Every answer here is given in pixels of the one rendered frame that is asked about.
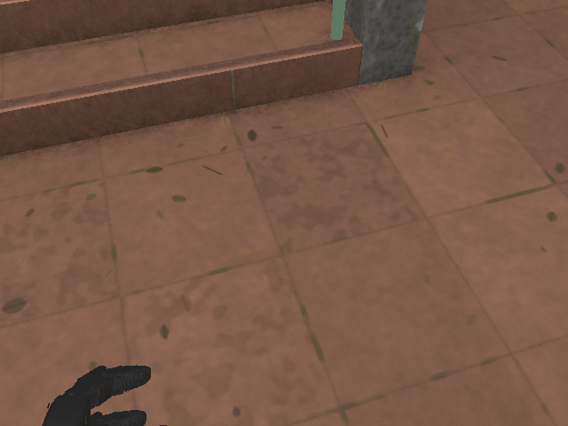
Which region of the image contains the left robot hand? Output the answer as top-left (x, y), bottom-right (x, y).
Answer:
top-left (42, 365), bottom-right (167, 426)

